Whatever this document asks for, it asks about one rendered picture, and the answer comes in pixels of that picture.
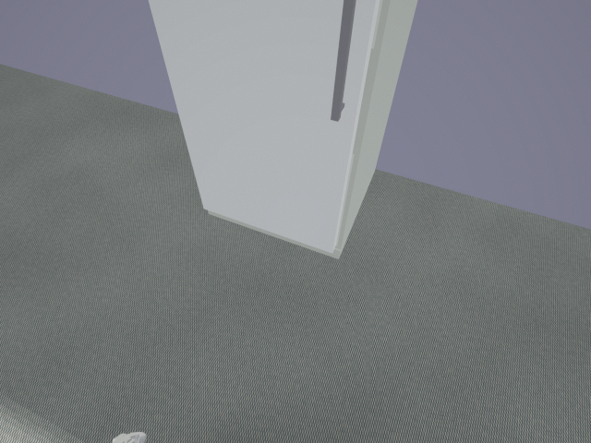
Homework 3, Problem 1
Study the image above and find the fridge door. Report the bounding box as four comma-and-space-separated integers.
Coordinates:
149, 0, 380, 253

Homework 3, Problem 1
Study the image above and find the handle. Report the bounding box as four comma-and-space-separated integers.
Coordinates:
331, 0, 356, 122

